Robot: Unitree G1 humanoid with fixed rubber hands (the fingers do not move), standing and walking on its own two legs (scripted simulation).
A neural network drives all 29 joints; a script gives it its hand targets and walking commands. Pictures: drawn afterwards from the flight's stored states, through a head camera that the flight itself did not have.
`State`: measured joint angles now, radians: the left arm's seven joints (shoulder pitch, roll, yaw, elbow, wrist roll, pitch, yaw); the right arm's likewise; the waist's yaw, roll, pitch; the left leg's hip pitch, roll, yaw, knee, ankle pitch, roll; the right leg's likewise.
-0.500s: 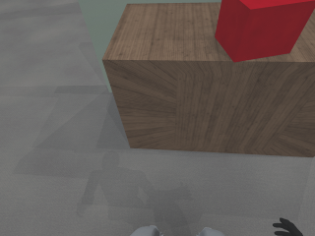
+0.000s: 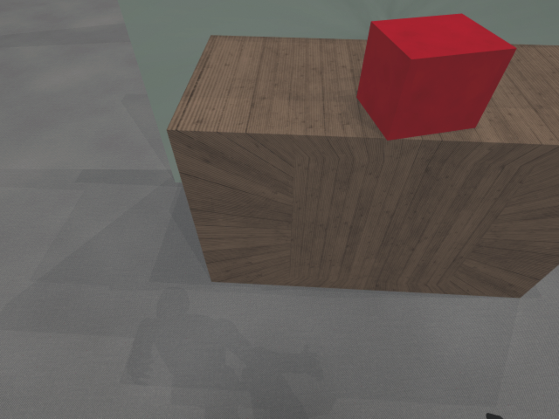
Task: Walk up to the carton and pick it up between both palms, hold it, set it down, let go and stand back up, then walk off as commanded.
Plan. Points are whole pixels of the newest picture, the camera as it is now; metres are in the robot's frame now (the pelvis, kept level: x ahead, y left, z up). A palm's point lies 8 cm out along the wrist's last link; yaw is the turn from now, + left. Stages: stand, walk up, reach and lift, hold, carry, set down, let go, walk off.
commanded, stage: walk up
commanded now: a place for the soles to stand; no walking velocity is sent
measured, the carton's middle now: (425, 76) +0.85 -0.29 +0.07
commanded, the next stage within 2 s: none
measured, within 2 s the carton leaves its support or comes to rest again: neither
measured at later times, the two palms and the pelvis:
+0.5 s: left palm out of the picture +0.09 +0.28 -0.11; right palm out of the picture +0.10 -0.30 -0.12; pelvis +0.02 -0.01 +0.01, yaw -1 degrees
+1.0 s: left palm (110, 417) +0.15 +0.28 -0.09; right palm out of the picture +0.09 -0.38 -0.10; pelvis +0.07 -0.05 +0.00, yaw -3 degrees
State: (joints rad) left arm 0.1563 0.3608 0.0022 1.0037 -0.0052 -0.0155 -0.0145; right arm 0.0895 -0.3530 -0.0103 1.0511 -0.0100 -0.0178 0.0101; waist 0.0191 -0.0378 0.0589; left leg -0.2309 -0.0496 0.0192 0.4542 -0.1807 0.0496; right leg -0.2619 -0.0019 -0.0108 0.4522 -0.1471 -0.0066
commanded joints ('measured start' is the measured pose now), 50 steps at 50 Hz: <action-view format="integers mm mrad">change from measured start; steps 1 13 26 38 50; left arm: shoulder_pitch -32 -64 -96 -61 -39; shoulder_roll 205 182 179 247 228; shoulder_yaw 44 36 47 109 132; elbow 6 66 58 -37 -185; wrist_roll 7 -4 -1 61 49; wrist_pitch -25 -23 -16 20 34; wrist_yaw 14 19 20 -41 -114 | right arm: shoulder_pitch -107 -97 -107 183 26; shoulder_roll -175 -184 -164 -373 -369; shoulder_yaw -30 -27 -26 -120 -148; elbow -42 19 62 91 -98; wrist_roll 7 13 6 -23 -19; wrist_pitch -27 -24 -20 -43 -74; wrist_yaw -9 -15 -20 -29 -21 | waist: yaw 0 -6 -4 -87 -23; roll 118 4 48 112 210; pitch -80 -143 -146 -117 93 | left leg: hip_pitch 35 159 122 301 -38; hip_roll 166 168 170 297 317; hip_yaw -165 -122 -122 -313 -88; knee -168 -166 -186 -262 -263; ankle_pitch -98 59 8 -603 -364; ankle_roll -15 -33 -23 90 103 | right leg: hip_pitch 33 99 127 -195 -176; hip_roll -132 -130 -140 -15 -134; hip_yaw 147 161 184 81 13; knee -149 -187 -219 114 263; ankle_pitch -52 92 -3 -435 -128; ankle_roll -22 -13 -18 -42 14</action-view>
